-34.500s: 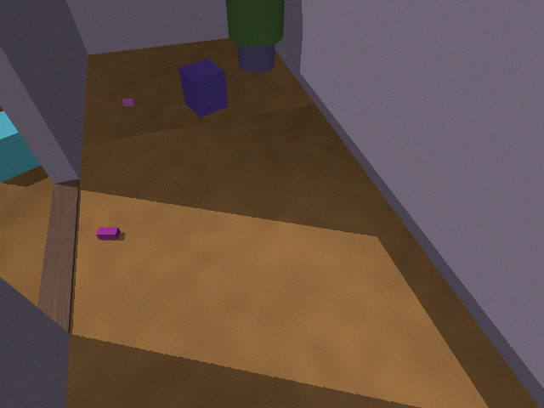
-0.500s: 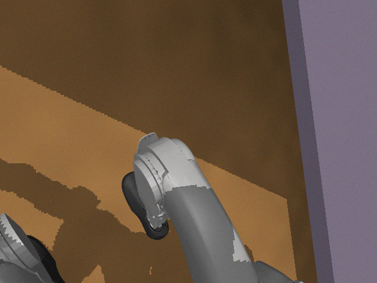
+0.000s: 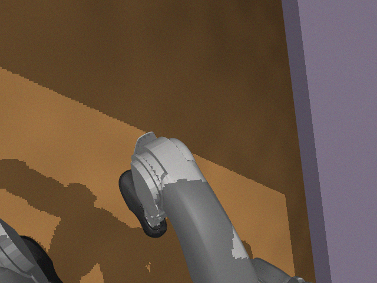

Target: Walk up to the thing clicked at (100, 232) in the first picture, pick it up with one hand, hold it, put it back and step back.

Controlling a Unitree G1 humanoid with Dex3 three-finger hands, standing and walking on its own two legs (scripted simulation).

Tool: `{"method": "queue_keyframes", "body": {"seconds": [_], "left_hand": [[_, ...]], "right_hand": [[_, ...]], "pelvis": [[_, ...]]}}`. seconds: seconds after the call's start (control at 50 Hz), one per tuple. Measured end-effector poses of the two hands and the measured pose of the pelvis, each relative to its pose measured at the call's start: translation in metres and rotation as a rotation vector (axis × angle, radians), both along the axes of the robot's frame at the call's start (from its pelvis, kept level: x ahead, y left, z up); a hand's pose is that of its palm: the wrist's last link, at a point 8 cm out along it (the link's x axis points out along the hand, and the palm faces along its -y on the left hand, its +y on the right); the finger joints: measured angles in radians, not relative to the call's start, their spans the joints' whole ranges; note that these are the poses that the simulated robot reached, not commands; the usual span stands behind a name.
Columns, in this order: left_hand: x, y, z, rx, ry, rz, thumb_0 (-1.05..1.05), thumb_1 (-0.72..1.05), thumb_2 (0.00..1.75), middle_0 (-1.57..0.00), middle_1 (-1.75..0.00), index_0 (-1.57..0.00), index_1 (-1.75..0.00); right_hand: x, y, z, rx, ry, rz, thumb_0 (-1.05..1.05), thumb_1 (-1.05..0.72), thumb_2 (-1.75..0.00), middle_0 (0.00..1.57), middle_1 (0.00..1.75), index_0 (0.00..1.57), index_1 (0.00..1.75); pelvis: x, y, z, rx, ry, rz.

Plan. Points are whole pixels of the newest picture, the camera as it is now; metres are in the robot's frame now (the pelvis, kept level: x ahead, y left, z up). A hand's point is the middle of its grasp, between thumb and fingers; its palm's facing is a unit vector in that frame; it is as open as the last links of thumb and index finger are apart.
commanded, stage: close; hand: left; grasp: from above
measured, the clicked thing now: out of the picture +0.44 +0.36 -0.31
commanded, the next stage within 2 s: settle in 0.72 s
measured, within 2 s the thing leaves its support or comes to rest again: leaves its support in 1.24 s
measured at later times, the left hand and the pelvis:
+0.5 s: hand out of the picture +0.44 +0.35 -0.26, palm faces -0.09 -0.41 -0.91, open 10.2 cm; pelvis +0.00 +0.00 +0.00, yaw +0 degrees
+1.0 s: hand out of the picture +0.45 +0.35 -0.26, palm faces -0.09 -0.40 -0.91, open 10.1 cm; pelvis +0.00 +0.00 +0.01, yaw +0 degrees
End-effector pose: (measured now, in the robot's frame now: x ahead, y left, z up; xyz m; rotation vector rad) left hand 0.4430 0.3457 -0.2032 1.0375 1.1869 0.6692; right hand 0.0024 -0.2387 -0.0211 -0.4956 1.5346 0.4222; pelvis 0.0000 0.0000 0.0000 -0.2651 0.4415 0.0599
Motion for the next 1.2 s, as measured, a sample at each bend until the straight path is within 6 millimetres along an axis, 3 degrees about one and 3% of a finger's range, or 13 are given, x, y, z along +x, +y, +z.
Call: {"method": "queue_keyframes", "body": {"seconds": [0.46, 1.2], "left_hand": [[0.0009, 0.0036, 0.0046, 0.003, -0.004, -0.01, 0.0, 0.03, 0.3, -0.66, -0.37, -0.74, -0.44], [-0.0004, 0.0058, 0.0081, -0.02, -0.026, 0.038, -0.01, 0.01, 0.24, -0.77, -0.27, -0.84, -0.35]], "right_hand": [[-0.0011, 0.0002, 0.0024, -0.008, -0.007, -0.007, 0.01, -0.9, -0.9, 0.2, 0.3, 0.19, 0.3], [-0.0006, 0.0017, 0.0078, -0.013, 0.009, -0.025, 0.01, -0.92, -0.9, 0.2, 0.3, 0.19, 0.3]], "pelvis": [[-0.0004, 0.0, 0.0019, -0.001, 0.002, -0.003], [0.0017, 0.0013, 0.0061, -0.005, 0.018, 0.002]]}}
